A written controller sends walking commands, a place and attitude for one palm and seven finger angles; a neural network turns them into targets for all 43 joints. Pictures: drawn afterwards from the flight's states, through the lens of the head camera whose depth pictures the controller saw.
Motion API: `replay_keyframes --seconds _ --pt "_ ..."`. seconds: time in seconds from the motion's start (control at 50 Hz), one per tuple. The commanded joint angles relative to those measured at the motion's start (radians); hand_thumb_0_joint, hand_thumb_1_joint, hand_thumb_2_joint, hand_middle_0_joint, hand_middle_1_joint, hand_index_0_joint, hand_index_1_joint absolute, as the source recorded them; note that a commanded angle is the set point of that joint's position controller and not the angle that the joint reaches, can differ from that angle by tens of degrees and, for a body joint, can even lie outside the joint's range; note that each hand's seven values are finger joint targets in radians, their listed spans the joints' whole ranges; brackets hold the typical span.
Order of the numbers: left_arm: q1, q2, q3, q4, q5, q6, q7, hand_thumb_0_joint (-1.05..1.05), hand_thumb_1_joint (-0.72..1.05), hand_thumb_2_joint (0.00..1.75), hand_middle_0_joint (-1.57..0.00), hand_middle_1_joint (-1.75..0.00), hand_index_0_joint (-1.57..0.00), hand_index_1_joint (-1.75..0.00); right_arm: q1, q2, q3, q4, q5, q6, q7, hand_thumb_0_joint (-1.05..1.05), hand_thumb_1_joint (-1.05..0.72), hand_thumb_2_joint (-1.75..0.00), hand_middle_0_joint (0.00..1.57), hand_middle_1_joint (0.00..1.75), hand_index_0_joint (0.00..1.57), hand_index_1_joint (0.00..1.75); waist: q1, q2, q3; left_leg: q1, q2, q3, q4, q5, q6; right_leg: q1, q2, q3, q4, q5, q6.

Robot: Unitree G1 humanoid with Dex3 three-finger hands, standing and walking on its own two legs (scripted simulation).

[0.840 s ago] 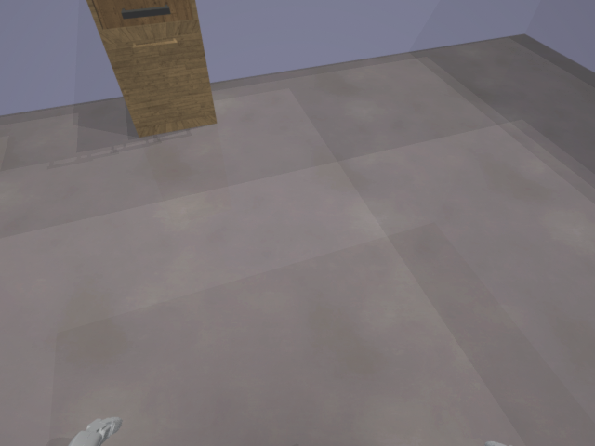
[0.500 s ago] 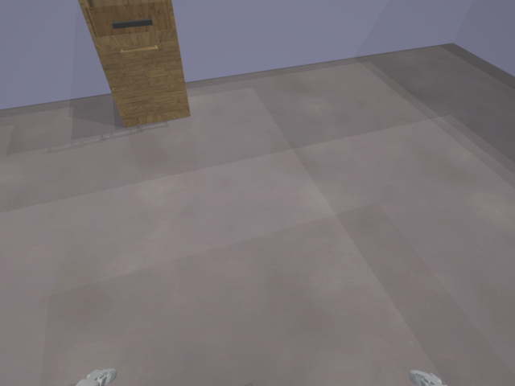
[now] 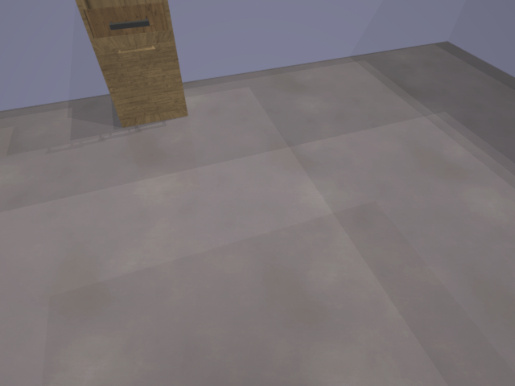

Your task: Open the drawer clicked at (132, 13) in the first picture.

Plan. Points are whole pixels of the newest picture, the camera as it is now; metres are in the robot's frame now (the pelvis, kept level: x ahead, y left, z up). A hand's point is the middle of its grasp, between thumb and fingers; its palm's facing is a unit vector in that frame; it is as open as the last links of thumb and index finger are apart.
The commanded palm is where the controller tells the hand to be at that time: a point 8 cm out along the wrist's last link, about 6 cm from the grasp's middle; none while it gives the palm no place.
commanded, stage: stand and wait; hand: left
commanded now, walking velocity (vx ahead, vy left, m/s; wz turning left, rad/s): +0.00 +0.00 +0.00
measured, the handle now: (129, 23) +1.76 +0.78 -0.14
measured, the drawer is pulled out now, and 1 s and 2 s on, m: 0.00 0.00 0.00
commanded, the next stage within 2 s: look at it before walking up in 0.24 s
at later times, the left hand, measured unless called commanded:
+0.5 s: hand out of the picture +0.06 +0.24 -0.16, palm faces -0.03 -0.95 -0.32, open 7.4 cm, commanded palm none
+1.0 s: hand out of the picture +0.07 +0.24 -0.16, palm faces -0.02 -0.95 -0.32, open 7.4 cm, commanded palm none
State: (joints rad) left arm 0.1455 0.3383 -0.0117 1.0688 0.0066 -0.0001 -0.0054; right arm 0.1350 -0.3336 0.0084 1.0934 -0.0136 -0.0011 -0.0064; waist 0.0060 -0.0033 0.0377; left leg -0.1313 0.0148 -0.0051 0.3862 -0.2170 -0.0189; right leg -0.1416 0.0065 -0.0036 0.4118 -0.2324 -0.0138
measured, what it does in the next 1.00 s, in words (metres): stands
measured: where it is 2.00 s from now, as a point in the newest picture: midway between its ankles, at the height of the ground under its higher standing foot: (236, 350)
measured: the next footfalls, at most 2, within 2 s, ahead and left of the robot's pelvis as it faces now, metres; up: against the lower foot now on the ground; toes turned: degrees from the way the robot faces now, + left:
right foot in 1.74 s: +0.42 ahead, -0.02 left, +0.00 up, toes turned +1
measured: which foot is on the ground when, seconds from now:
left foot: down 0.00-1.00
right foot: down 0.00-1.00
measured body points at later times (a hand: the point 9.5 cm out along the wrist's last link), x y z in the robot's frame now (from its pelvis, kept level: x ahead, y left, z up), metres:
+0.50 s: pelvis -0.01 +0.00 +0.00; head +0.00 +0.00 +0.45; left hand +0.07 +0.29 -0.13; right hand +0.07 -0.29 -0.13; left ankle +0.00 +0.13 -0.74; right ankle +0.00 -0.11 -0.74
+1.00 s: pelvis +0.00 +0.00 +0.00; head +0.00 +0.01 +0.45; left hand +0.07 +0.29 -0.14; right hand +0.07 -0.28 -0.14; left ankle +0.00 +0.13 -0.74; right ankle +0.00 -0.11 -0.74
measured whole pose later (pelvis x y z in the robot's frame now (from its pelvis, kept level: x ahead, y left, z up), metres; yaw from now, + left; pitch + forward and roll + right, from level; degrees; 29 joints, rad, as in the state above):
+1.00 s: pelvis +0.00 +0.00 +0.00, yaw +0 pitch -2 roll +0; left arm 0.16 0.32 -0.01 1.09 0.01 0.00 0.00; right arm 0.14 -0.31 0.01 1.11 -0.02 0.00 -0.01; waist 0.01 -0.01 0.01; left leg -0.14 0.01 0.00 0.39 -0.22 -0.01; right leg -0.14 0.01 0.00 0.40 -0.23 -0.01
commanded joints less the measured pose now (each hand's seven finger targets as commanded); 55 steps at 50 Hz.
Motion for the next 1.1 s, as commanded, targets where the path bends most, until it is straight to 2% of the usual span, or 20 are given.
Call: replay_keyframes --seconds 0.0,0.16,0.36,0.58,0.82,0.88,0.9,0.92,0.94,0.98,1.0,1.02,1.04,1.06,1.08 --pt "-0.051 0.201 0.046 -0.063 0.002 -0.02 0.016 0.0 0.9 0.9 -0.2 -0.3 -0.2 -0.3 -0.051 -0.194 -0.038 -0.06 0.002 -0.026 -0.009 0.0 -0.9 -0.9 0.2 0.3 0.2 0.3 -0.004 -0.001 -0.039 -0.019 0.091 -0.083 -0.065 0.079 0.043 -0.021 -0.123 0.121 -0.104 0.053 -0.02" --pt "-0.05 0.196 0.046 -0.058 0.003 -0.021 0.015 0.0 0.9 0.9 -0.2 -0.3 -0.2 -0.3 -0.042 -0.193 -0.039 -0.052 0.003 -0.028 -0.008 0.0 -0.9 -0.9 0.2 0.3 0.2 0.3 -0.003 -0.005 -0.042 -0.022 0.094 -0.086 -0.068 0.073 0.042 -0.034 -0.121 0.124 -0.108 0.031 -0.019" --pt "-0.039 0.192 0.045 -0.05 0.003 -0.025 0.018 0.0 0.9 0.9 -0.2 -0.3 -0.2 -0.3 -0.041 -0.193 -0.041 -0.047 0.004 -0.031 -0.009 0.0 -0.9 -0.9 0.2 0.3 0.2 0.3 -0.004 -0.003 -0.074 0.008 0.102 -0.082 -0.063 0.139 0.043 -0.012 -0.123 0.114 -0.088 0.14 -0.019" --pt "-0.039 0.196 0.044 -0.048 0.004 -0.025 0.018 0.0 0.9 0.9 -0.2 -0.3 -0.2 -0.3 -0.045 -0.192 -0.04 -0.045 0.004 -0.029 -0.008 0.0 -0.9 -0.9 0.2 0.3 0.2 0.3 -0.005 0.001 -0.047 -0.002 0.101 -0.082 -0.072 0.118 0.041 -0.021 -0.122 0.118 -0.103 0.117 -0.017" --pt "-0.036 0.198 0.044 -0.047 0.004 -0.029 0.018 0.0 0.9 0.9 -0.2 -0.3 -0.2 -0.3 -0.052 -0.199 -0.04 -0.045 0.005 -0.032 -0.009 0.0 -0.9 -0.9 0.2 0.3 0.2 0.3 -0.005 0.002 -0.084 0.027 0.107 -0.078 -0.069 0.173 0.041 0.009 -0.127 0.111 -0.096 0.19 -0.017" --pt "-0.034 0.198 0.043 -0.045 0.004 -0.029 0.019 0.0 0.9 0.9 -0.2 -0.3 -0.2 -0.3 -0.059 -0.198 -0.04 -0.046 0.005 -0.031 -0.009 0.0 -0.9 -0.9 0.2 0.3 0.2 0.3 -0.003 0.004 -0.07 0.027 0.105 -0.08 -0.071 0.172 0.041 0.001 -0.126 0.113 -0.099 0.191 -0.016" --pt "0.002 0.119 0.029 -0.027 0.001 -0.02 0.022 0.0 0.9 0.9 -0.2 -0.3 -0.2 -0.3 -0.023 -0.117 -0.021 -0.028 0.002 -0.023 -0.006 0.0 -0.9 -0.9 0.2 0.3 0.2 0.3 -0.005 -0.002 -0.09 0.021 0.101 -0.07 -0.064 0.134 0.03 0.02 -0.127 0.1 -0.1 0.136 -0.004" --pt "0.041 0.074 0.018 -0.011 0.003 -0.01 0.023 0.0 0.9 0.9 -0.2 -0.3 -0.2 -0.3 0.009 -0.069 -0.009 -0.016 -0.002 -0.012 -0.003 0.0 -0.9 -0.9 0.2 0.3 0.2 0.3 -0.001 0.001 -0.085 0.01 0.088 -0.058 -0.048 0.056 0.024 0.012 -0.124 0.097 -0.096 0.019 0.003" --pt "0.062 0.079 0.021 -0.009 0.008 -0.003 0.021 0.0 0.9 0.9 -0.2 -0.3 -0.2 -0.3 0.034 -0.063 -0.01 -0.013 -0.004 -0.006 0.0 0.0 -0.9 -0.9 0.2 0.3 0.2 0.3 0.002 -0.015 -0.072 -0.024 0.075 -0.056 -0.029 -0.054 0.03 0.007 -0.119 0.106 -0.098 -0.123 -0.001" --pt "0.095 0.102 0.034 -0.011 0.013 0.004 0.012 0.0 0.9 0.9 -0.2 -0.3 -0.2 -0.3 0.039 -0.059 -0.014 -0.02 -0.012 0.002 0.004 0.0 -0.9 -0.9 0.2 0.3 0.2 0.3 0.015 -0.061 0.021 -0.147 0.036 -0.043 0.015 -0.24 0.035 -0.027 -0.138 0.154 -0.146 -0.343 -0.022" --pt "0.12 0.119 0.043 -0.012 0.015 0.005 0.01 0.0 0.9 0.9 -0.2 -0.3 -0.2 -0.3 0.043 -0.05 -0.015 -0.028 -0.013 0.005 0.006 0.0 -0.9 -0.9 0.2 0.3 0.2 0.3 0.026 -0.107 0.046 -0.218 0.009 -0.019 0.078 -0.272 0.032 -0.014 -0.172 0.199 -0.18 -0.423 -0.043" --pt "0.156 0.134 0.054 -0.015 0.016 0.003 0.011 0.0 0.9 0.9 -0.2 -0.3 -0.2 -0.3 0.041 -0.039 -0.018 -0.043 -0.013 0.005 0.006 0.0 -0.9 -0.9 0.2 0.3 0.2 0.3 0.038 -0.169 0.067 -0.273 -0.005 0.02 0.176 -0.261 0.03 -0.006 -0.231 0.268 -0.234 -0.491 -0.076" --pt "0.185 0.151 0.062 -0.016 0.018 0.0 0.014 0.0 0.9 0.9 -0.2 -0.3 -0.2 -0.3 0.036 -0.038 -0.025 -0.059 -0.012 0.006 0.009 0.0 -0.9 -0.9 0.2 0.3 0.2 0.3 0.044 -0.195 0.082 -0.319 0.002 0.038 0.274 -0.272 0.032 -0.006 -0.292 0.328 -0.277 -0.545 -0.109" --pt "0.192 0.146 0.068 -0.021 0.018 -0.01 0.016 0.0 0.9 0.9 -0.2 -0.3 -0.2 -0.3 0.03 -0.036 -0.031 -0.073 -0.012 0.0 0.012 0.0 -0.9 -0.9 0.2 0.3 0.2 0.3 0.044 -0.179 0.105 -0.356 0.025 0.024 0.338 -0.265 0.035 -0.001 -0.324 0.35 -0.285 -0.496 -0.14" --pt "0.192 0.138 0.072 -0.025 0.02 -0.021 0.017 0.0 0.9 0.9 -0.2 -0.3 -0.2 -0.3 0.038 -0.031 -0.035 -0.08 -0.01 -0.007 0.015 0.0 -0.9 -0.9 0.2 0.3 0.2 0.3 0.034 -0.145 0.11 -0.372 0.042 0.019 0.37 -0.254 0.038 0.006 -0.341 0.334 -0.275 -0.433 -0.156"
